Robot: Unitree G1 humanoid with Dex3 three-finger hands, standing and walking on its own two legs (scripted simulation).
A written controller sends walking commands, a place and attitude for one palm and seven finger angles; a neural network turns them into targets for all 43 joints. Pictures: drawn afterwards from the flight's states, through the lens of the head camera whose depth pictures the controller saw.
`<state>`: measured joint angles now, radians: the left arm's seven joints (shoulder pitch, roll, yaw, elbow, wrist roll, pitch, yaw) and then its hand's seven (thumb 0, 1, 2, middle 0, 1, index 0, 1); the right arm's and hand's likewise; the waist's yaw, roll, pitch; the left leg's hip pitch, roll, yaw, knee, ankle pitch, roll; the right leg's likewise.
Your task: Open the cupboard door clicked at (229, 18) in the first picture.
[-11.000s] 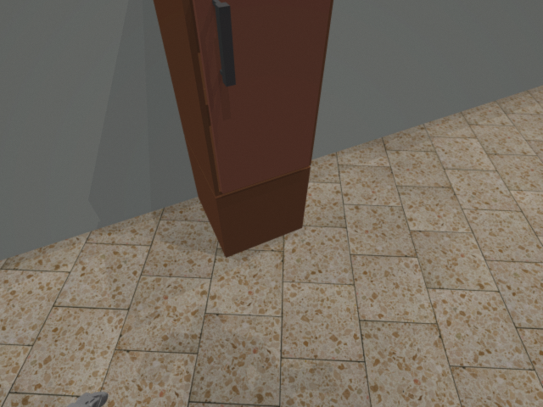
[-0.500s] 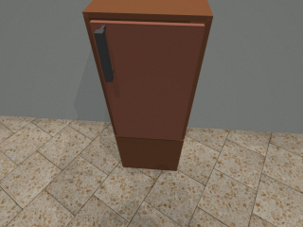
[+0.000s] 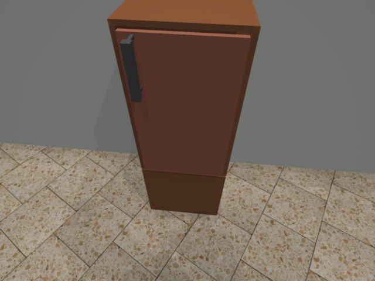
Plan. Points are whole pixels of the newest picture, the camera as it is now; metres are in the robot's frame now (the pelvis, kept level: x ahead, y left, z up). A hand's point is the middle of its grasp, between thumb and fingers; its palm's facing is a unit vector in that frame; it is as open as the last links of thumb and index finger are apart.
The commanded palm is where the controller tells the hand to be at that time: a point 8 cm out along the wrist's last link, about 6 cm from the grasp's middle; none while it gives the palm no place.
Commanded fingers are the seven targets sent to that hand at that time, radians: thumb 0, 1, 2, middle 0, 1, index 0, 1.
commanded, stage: come to a stop and stand still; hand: left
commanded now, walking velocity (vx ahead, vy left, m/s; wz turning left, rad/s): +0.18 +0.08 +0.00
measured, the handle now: (134, 69) +0.60 +0.19 +0.16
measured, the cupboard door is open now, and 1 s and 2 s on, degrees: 0 0 0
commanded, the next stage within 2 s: look again from close up in 1.18 s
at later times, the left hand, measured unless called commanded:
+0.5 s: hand out of the picture +0.10 +0.23 -0.16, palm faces +0.02 -0.96 -0.27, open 7.4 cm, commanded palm none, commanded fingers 0.00 0.90 0.90 -0.20 -0.30 -0.20 -0.30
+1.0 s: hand out of the picture -0.01 +0.21 -0.17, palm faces +0.01 -0.97 -0.23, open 7.4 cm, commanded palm none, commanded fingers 0.00 0.90 0.90 -0.20 -0.30 -0.20 -0.30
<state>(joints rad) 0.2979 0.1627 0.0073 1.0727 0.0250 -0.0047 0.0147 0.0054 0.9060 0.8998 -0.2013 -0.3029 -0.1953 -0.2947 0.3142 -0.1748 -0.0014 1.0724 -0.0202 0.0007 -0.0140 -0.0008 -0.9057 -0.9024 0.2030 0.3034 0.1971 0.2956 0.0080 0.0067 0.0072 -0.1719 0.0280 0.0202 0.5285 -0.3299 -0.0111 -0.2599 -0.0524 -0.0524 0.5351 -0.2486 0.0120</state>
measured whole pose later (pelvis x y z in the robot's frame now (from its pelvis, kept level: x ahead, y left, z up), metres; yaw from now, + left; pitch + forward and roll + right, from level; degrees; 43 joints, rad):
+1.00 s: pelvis -0.03 +0.01 +0.01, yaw +0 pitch -2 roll +0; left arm 0.31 0.20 0.01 1.03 0.02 0.01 0.02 0.01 0.91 0.90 -0.20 -0.30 -0.20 -0.29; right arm 0.29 -0.20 -0.02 1.05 -0.01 0.02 -0.01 0.00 -0.90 -0.90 0.20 0.30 0.20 0.30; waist 0.00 -0.01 0.01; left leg -0.19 0.02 0.03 0.48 -0.26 0.00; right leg -0.25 -0.07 -0.07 0.43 -0.14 0.03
